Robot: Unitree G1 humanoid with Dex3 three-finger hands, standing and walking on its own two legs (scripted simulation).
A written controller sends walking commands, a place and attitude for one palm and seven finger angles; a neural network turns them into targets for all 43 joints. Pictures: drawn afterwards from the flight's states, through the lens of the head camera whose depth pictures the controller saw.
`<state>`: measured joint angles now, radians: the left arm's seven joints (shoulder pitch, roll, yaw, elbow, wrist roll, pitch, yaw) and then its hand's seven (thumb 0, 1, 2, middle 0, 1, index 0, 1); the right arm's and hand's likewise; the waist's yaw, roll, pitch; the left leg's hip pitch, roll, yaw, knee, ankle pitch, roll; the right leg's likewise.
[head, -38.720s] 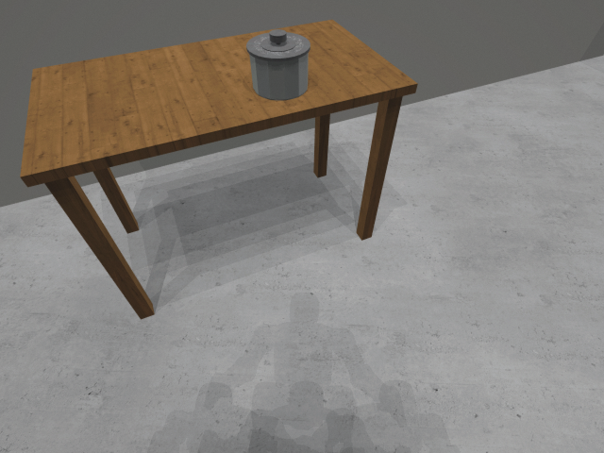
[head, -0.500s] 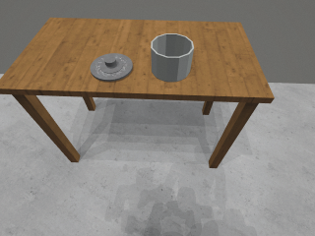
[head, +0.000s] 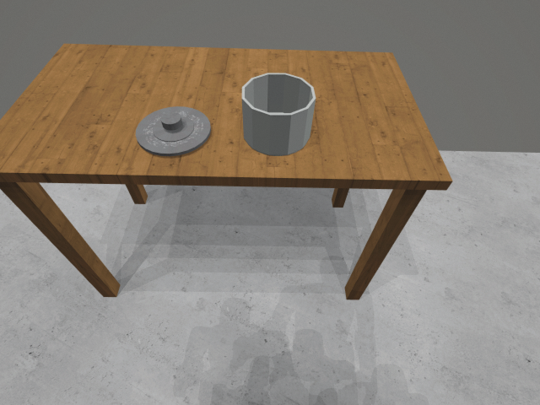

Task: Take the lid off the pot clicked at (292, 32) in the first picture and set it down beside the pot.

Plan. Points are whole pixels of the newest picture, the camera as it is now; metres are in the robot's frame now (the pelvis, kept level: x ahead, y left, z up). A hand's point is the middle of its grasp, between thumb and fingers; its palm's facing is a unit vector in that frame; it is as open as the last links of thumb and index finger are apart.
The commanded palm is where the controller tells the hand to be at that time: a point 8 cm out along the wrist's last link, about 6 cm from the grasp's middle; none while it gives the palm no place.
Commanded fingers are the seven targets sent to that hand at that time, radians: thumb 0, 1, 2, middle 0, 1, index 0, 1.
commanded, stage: let the arm hang, fingers relaxed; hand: left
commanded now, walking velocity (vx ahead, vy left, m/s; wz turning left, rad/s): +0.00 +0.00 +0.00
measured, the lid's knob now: (171, 121) +0.68 +0.25 +0.00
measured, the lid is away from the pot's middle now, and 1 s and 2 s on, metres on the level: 0.24 0.24 0.24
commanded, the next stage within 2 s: look to check the result in 1.12 s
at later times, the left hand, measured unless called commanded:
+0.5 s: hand out of the picture +0.00 +0.18 -0.18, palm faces +0.04 -0.98 -0.19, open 7.2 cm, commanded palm none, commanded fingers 0.00 0.90 0.90 -0.20 -0.30 -0.20 -0.30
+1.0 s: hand out of the picture -0.03 +0.18 -0.17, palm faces +0.03 -0.98 -0.19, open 7.3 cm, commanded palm none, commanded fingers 0.00 0.90 0.90 -0.20 -0.30 -0.20 -0.30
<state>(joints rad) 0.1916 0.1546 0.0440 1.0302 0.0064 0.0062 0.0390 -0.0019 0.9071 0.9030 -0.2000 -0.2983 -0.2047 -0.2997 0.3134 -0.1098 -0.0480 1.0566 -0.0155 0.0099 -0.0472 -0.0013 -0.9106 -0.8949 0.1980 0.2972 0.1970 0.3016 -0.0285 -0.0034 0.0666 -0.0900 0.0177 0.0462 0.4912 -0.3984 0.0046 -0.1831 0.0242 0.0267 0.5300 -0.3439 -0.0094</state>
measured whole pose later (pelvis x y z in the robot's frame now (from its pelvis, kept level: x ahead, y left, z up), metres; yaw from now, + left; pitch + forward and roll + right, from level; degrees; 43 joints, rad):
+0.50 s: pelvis -0.02 +0.01 +0.00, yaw +0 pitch -1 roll +0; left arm 0.24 0.16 0.04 1.08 0.01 0.01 0.04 0.00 0.93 0.90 -0.20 -0.30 -0.20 -0.30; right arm 0.30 -0.11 -0.04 1.08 -0.01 0.00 -0.05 0.00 -0.91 -0.89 0.20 0.30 0.20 0.30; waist -0.01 -0.01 0.07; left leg -0.09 0.01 0.06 0.47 -0.35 0.02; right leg -0.18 0.02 0.04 0.49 -0.29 0.00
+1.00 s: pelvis -0.04 +0.01 +0.01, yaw -1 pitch -1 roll +0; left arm 0.25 0.15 0.03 1.10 0.01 0.00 0.04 0.01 0.93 0.90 -0.20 -0.30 -0.20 -0.30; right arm 0.30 -0.10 -0.04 1.09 -0.01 0.00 -0.04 0.00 -0.91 -0.89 0.20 0.30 0.20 0.30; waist -0.01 -0.01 0.08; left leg -0.11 0.00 0.06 0.46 -0.33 0.02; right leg -0.20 0.01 0.04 0.47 -0.26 0.01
